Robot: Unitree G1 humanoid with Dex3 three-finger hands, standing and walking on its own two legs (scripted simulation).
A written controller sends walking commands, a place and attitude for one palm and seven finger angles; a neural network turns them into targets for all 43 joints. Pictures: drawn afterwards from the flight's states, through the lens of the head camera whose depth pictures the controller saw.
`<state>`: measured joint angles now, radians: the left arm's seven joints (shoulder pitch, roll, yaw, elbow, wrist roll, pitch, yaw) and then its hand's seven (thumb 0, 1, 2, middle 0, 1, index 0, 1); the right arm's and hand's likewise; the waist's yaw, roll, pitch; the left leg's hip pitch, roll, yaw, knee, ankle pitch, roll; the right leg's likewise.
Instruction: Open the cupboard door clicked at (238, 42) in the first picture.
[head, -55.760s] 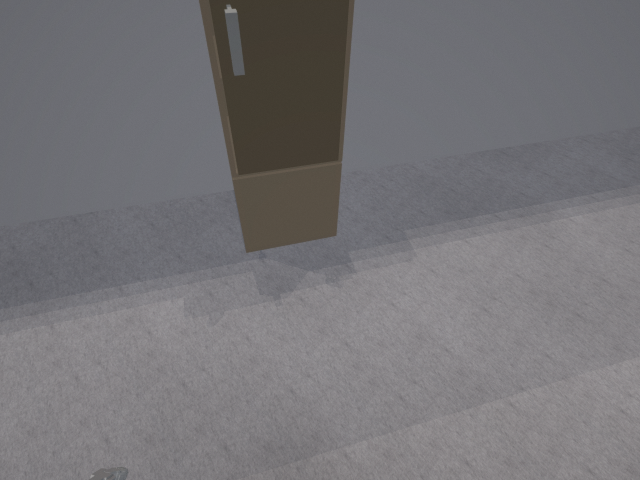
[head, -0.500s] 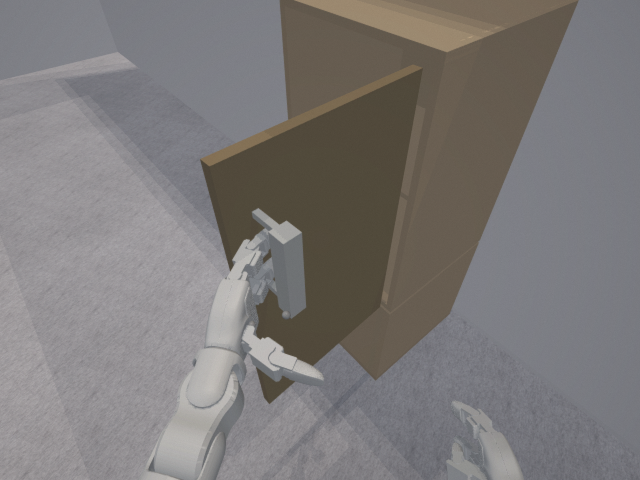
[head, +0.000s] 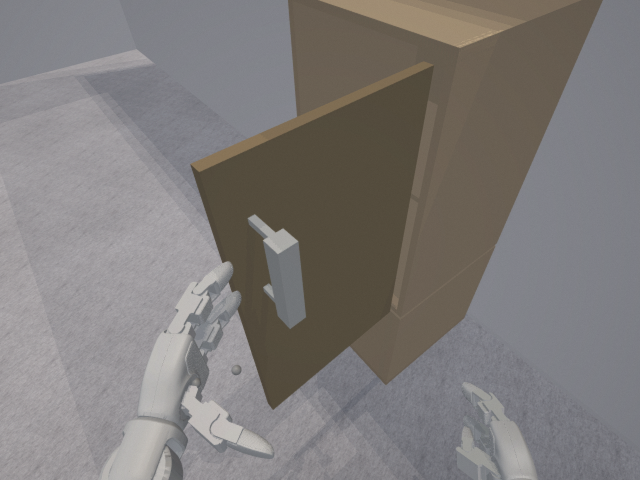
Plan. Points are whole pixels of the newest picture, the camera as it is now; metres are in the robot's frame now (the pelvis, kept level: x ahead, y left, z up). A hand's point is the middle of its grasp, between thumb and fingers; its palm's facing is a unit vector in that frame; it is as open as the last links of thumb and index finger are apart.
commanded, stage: slide the hand sideways off the handle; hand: left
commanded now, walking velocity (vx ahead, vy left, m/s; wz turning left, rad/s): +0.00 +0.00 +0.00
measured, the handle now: (275, 271) +0.33 +0.09 +0.11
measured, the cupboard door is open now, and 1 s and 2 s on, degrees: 93 93 93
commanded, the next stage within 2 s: draw the hand back to the body in 0.16 s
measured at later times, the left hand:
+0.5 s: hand (191, 377) +0.19 +0.15 +0.12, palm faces -0.01 -1.00 -0.06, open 16.3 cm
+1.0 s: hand (102, 365) +0.19 +0.23 +0.14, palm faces +0.29 -0.91 -0.29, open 14.5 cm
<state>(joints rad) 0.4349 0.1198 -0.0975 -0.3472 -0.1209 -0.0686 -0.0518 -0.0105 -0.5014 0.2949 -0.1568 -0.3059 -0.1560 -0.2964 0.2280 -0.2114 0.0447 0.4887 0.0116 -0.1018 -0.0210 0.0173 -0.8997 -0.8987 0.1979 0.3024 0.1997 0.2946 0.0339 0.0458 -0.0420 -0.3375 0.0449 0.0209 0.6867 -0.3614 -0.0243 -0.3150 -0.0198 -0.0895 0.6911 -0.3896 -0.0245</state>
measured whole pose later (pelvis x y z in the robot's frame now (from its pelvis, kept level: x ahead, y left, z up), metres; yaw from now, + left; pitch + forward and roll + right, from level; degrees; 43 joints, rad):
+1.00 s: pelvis +0.00 +0.02 +0.02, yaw +0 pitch -3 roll -1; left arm 0.51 0.27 0.14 -0.44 -0.06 -0.05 0.09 -0.01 -0.19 0.43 -0.17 -0.31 -0.17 -0.30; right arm 0.21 -0.21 0.06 0.58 -0.01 -0.18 -0.08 0.02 -0.90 -0.90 0.20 0.30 0.20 0.29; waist 0.07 0.05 0.01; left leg -0.20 0.03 0.03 0.55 -0.30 0.00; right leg -0.16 -0.02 -0.08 0.50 -0.29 0.00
